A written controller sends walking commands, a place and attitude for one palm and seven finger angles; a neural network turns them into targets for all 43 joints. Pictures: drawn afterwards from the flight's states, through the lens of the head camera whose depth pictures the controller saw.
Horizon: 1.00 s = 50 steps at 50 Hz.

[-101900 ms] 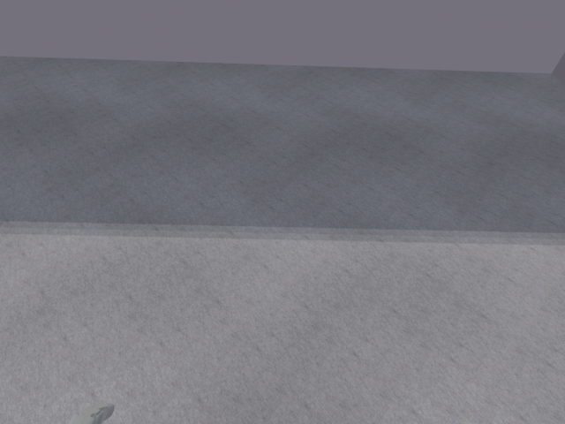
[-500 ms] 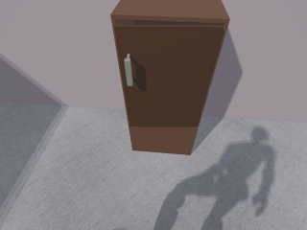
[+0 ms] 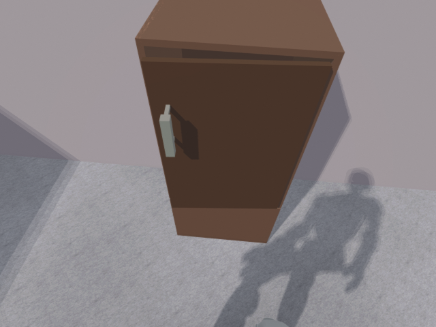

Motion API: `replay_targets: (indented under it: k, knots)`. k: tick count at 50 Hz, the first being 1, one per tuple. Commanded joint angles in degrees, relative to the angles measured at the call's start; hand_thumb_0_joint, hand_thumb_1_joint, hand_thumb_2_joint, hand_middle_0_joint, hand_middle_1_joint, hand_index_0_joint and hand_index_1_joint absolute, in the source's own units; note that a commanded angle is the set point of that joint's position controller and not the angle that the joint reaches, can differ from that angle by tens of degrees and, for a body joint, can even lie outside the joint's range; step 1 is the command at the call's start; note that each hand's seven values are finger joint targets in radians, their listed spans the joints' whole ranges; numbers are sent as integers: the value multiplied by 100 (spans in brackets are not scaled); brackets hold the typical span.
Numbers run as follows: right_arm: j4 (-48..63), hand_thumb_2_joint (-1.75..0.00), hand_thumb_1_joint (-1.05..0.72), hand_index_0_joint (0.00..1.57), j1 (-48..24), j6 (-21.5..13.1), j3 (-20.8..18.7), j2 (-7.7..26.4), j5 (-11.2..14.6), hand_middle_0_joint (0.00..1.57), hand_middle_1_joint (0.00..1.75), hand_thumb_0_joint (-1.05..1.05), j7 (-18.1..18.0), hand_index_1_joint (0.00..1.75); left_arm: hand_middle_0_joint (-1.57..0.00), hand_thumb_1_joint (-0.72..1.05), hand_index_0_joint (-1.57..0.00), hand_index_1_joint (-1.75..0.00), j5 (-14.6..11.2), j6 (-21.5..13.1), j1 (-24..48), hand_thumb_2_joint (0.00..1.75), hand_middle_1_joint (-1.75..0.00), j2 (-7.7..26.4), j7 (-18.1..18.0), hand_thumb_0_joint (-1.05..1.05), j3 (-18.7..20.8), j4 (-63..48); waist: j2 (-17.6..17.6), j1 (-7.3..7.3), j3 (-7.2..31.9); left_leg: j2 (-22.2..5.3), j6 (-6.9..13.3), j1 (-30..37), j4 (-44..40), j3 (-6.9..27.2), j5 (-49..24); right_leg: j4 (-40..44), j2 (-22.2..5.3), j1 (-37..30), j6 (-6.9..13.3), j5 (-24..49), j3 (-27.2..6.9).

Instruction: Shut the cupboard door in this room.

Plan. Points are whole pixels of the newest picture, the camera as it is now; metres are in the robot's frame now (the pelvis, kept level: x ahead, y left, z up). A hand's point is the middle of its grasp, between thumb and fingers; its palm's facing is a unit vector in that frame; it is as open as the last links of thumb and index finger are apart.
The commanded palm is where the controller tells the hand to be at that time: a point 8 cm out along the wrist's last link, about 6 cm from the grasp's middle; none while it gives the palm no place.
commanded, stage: take the last steps up to it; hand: left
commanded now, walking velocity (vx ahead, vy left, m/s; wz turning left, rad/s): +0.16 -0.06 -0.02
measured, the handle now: (169, 131) +0.54 +0.16 +0.02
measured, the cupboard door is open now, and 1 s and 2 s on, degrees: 5 5 5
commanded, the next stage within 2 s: come to a stop and stand still in 0.02 s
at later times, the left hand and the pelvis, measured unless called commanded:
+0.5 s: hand out of the picture +0.13 +0.14 -0.16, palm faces +0.08 -0.97 -0.25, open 7.3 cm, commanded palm none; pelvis +0.10 -0.04 +0.00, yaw +1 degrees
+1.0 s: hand out of the picture +0.08 +0.23 -0.18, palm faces +0.02 -0.98 -0.20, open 7.4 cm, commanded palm none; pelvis +0.06 +0.04 +0.00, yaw -1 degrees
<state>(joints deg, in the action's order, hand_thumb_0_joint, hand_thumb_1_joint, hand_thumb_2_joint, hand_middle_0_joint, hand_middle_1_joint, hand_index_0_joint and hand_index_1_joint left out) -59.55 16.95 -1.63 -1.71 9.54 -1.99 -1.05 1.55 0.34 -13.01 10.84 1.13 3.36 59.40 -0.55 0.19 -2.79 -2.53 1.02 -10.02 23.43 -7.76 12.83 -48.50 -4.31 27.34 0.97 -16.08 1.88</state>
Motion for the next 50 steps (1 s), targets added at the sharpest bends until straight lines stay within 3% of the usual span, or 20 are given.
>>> replay_targets:
  k: [1,4,5,6,7,8,9,12,16,24,29,31,32,33,34,35,37,40,45,50]
  knots:
    - [226,-90,-90,20,142,-34,-231,898,9,20,30,0,-17,30,-20,90,-20,-30,5,-61,-104,90,-30,102,16,0,10,-262,729,-5,-230,-1343,758,-682,-1117,868,402,903,99,-768,-78,305,272]
    - [181,-90,-90,20,55,35,-226,837,35,20,30,0,19,30,-20,90,-20,-30,19,-122,-622,90,-30,321,-1,0,65,-70,373,-257,-82,-933,424,-907,-325,550,894,1788,359,-1801,-73,543,417]
    - [164,-90,-90,20,32,37,-202,696,69,20,30,0,50,30,-20,90,-20,-30,26,-179,-917,90,-30,540,-32,0,100,5,-39,-415,-78,-561,220,-1210,334,280,1144,2300,91,-2174,22,342,-75]
    - [247,-90,-90,20,106,37,-131,352,101,20,30,0,74,30,-20,90,-20,-30,56,-265,-1202,90,-30,925,-85,0,162,100,-1183,-498,-40,47,-36,-1929,1459,-154,1674,2947,-880,-2581,405,154,-1490]
    - [347,-90,-90,20,143,78,-90,301,122,20,30,0,67,30,-20,90,-20,-30,2,-285,-1333,90,-30,1191,-129,0,165,107,-1661,-483,182,136,-81,-1952,2557,36,2511,3659,-1751,-2494,886,406,-2441]
    - [313,-90,-90,20,119,94,-86,336,113,20,30,0,48,30,-20,90,-20,-30,-30,-274,-1008,90,-30,1065,-159,0,84,17,-825,-326,55,-6,-96,-1726,2854,460,2262,3682,-1744,-2076,1002,1000,-2187]
    - [172,-90,-90,20,269,107,-60,310,116,20,30,0,0,30,-20,90,-20,-30,-18,-357,-579,90,-30,857,-209,0,34,-10,-1335,-88,211,-113,-156,-1596,2889,682,1836,3388,-1508,-2062,870,2817,-2017]
    - [-35,-90,-90,20,284,234,-22,320,227,20,30,0,-58,30,-20,90,-20,-30,-35,-319,-321,90,-30,712,-323,0,-36,-89,-631,-48,708,-57,-315,-1222,2788,755,1630,2571,-1424,-2366,912,6072,-1017]
    - [188,-90,-90,20,-163,448,-112,482,169,20,30,0,-15,30,-20,90,-20,-30,-46,-181,-542,90,-30,936,-411,0,111,-47,-398,-258,835,208,-466,-1755,3331,750,1381,2502,-1591,-2850,987,6420,-943]
    - [581,-90,-90,20,-762,584,-218,622,127,20,30,0,64,30,-20,90,-20,-30,12,-38,-291,90,-30,910,-444,0,134,-302,-947,-204,502,245,-527,-1833,3500,909,1037,2681,-1487,-2291,1003,4914,-661]
    - [694,-90,-90,20,-816,460,-183,587,174,20,30,0,61,30,-20,90,-20,-30,67,9,-223,90,-30,1067,-383,0,172,-412,-1233,-181,571,276,-400,-1035,1862,635,992,2474,-1285,-2087,935,4045,-688]
    - [574,-90,-90,20,-507,382,-163,592,166,20,30,0,57,30,-20,90,-20,-30,36,34,-126,90,-30,1061,-367,0,166,-422,-1017,-22,599,283,-364,-215,549,557,44,2190,-1031,-1733,606,3129,-617]
    - [528,-90,-90,20,-345,329,-165,740,154,20,30,0,58,30,-20,90,-20,-30,-6,63,-142,90,-30,964,-356,0,130,-416,-616,36,653,30,-316,380,2,656,-705,1930,-808,-1356,341,2143,-442]
    - [576,-90,-90,20,-363,253,-217,1159,104,20,30,0,44,30,-20,90,-20,-30,-44,116,-393,90,-30,644,-352,0,74,-453,718,-54,804,-971,-32,700,-271,1669,-1846,1428,-220,-850,3,273,-108]
    - [687,-90,-90,20,-460,282,-255,1473,69,20,30,0,-3,30,-20,90,-20,-30,-78,168,-358,90,-30,454,-363,0,13,-505,1545,-20,575,-1744,558,-36,-555,2312,-2686,725,163,-865,-213,-1591,57]
    - [726,-90,-90,20,-661,311,-202,1420,31,20,30,0,-23,30,-20,90,-20,-30,-40,220,-287,90,-30,465,-381,0,-3,-551,1229,-69,289,-1820,874,-663,-632,2208,-2207,115,200,-1052,-161,-1847,-221]
    - [725,-90,-90,20,-908,257,-119,1192,22,20,30,0,-147,30,-20,90,-20,-30,-29,300,-188,90,-30,527,-327,0,35,-409,1326,-155,42,-1322,814,-603,-713,1891,-2344,-428,271,-747,-157,-1392,-475]
    - [704,-90,-90,20,-992,243,-27,983,79,20,30,0,-175,30,-20,90,-20,-30,-42,287,-374,90,-30,600,-276,0,45,-255,1070,-255,160,-1078,767,-370,-694,1572,-1712,-537,313,-755,-152,-1047,-535]
    - [435,-90,-90,20,-486,202,-76,953,111,20,30,0,-162,30,-20,90,-20,-30,-40,221,-190,90,-30,448,-247,0,-61,-247,679,-40,335,-1167,834,184,-938,1891,-900,620,291,-955,-174,-1007,-338]
    - [172,-90,-90,20,-331,155,-96,824,179,20,30,0,-133,30,-20,90,-20,-30,-49,140,-594,90,-30,380,-286,0,-110,23,364,-172,460,-859,493,11,-764,1774,-627,2636,282,-1980,-75,194,-339]
